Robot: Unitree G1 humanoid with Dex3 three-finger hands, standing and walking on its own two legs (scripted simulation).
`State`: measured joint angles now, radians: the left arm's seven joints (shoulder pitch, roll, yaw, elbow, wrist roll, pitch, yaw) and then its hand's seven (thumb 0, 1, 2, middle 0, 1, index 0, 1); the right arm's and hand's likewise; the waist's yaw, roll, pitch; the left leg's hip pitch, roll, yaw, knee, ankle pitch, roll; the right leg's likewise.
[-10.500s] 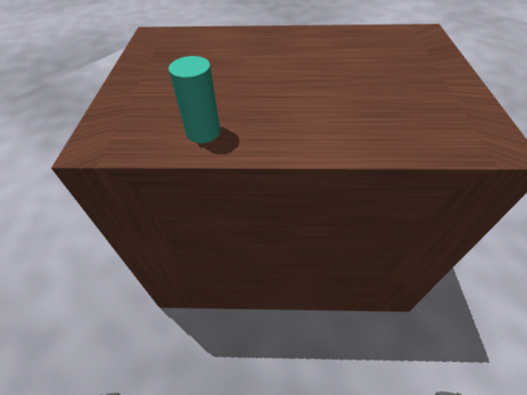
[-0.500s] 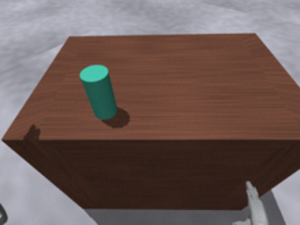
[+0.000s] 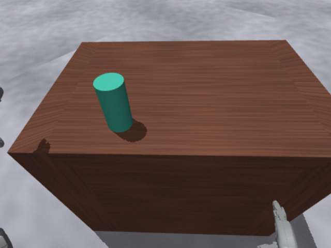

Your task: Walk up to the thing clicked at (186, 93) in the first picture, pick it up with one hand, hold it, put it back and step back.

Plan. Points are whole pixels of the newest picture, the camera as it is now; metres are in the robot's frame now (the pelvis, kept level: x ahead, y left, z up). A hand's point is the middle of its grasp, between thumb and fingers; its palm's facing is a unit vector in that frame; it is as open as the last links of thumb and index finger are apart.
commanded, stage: go down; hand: left
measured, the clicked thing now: (115, 104) +0.45 +0.16 +0.11
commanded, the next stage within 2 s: approach in 0.36 s
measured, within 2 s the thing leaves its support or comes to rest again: neither
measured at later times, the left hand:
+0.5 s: hand out of the picture +0.33 +0.35 +0.22, palm faces +0.12 -0.99 +0.00, open 17.6 cm
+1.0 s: hand (78, 121) +0.40 +0.25 +0.09, palm faces +0.04 -1.00 +0.07, open 17.6 cm
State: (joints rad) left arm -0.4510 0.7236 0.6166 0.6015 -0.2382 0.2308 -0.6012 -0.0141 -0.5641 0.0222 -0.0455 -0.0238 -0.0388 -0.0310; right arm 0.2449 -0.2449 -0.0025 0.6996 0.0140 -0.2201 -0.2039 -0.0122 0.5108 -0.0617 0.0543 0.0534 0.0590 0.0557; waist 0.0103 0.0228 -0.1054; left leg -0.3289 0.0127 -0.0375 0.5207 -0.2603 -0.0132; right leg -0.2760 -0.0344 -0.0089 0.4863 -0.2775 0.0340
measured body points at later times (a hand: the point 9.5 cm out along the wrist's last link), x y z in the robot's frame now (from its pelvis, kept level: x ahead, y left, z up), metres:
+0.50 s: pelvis +0.00 +0.00 +0.00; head -0.01 -0.01 +0.45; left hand +0.32 +0.40 +0.22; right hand +0.15 -0.27 -0.08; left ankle +0.00 +0.13 -0.74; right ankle -0.02 -0.14 -0.74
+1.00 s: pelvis -0.01 +0.00 -0.01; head +0.03 +0.01 +0.44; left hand +0.39 +0.31 +0.09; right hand +0.14 -0.26 -0.08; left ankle +0.00 +0.13 -0.74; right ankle -0.02 -0.14 -0.74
